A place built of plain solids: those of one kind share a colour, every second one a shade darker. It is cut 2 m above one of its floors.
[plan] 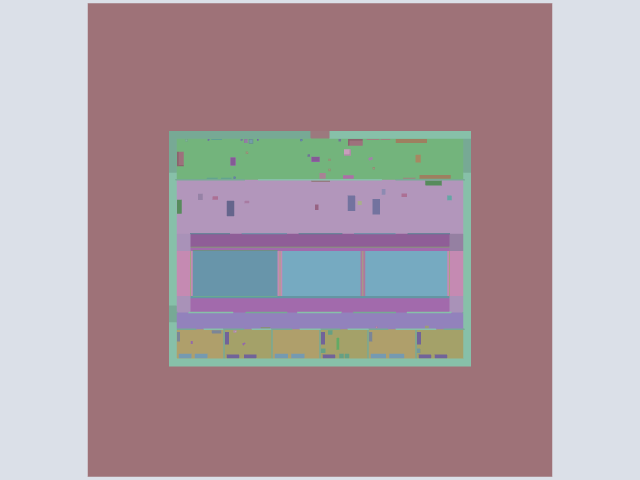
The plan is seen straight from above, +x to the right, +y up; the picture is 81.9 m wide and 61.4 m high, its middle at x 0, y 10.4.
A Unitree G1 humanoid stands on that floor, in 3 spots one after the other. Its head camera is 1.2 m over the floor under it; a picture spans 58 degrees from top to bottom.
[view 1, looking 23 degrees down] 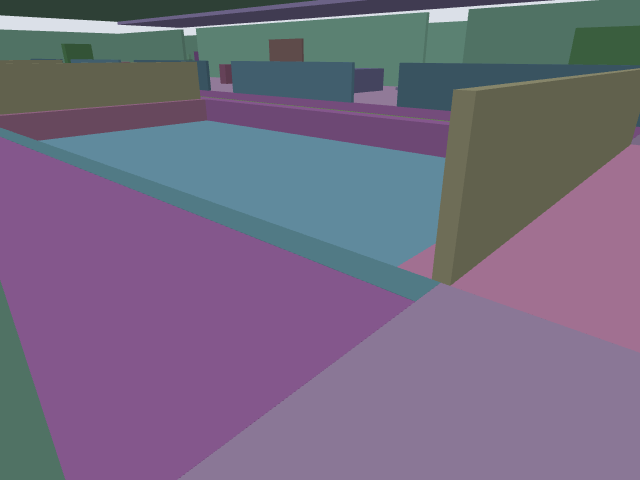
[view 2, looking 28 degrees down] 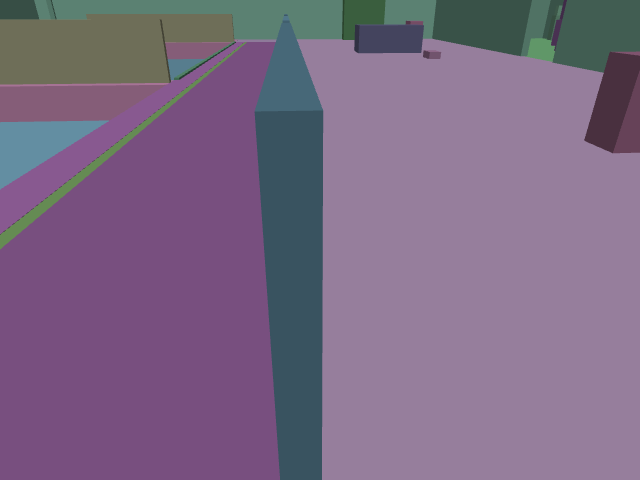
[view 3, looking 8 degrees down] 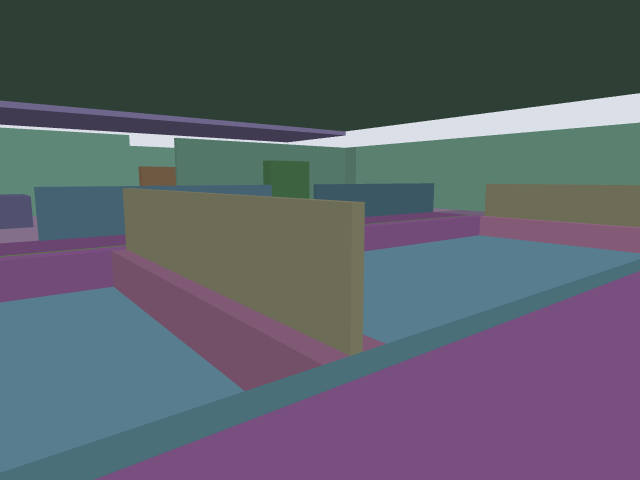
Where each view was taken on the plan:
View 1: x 17.53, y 1.13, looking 132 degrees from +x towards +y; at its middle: floor_walkway_cope_near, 3.07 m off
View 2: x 3.60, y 11.20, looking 176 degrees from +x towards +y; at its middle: rail_far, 0.85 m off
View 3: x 3.51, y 1.13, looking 52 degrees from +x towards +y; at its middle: rail_baulk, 3.13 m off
